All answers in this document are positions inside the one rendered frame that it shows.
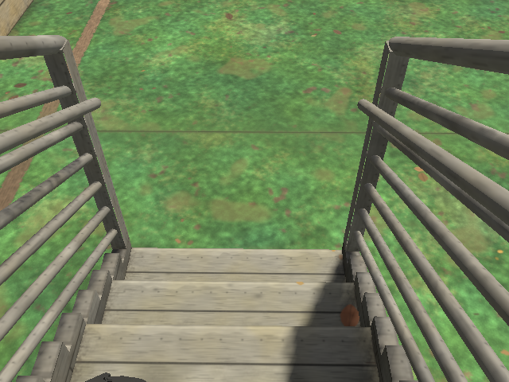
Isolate stairs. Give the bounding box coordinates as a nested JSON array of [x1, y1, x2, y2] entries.
[[70, 248, 379, 382]]

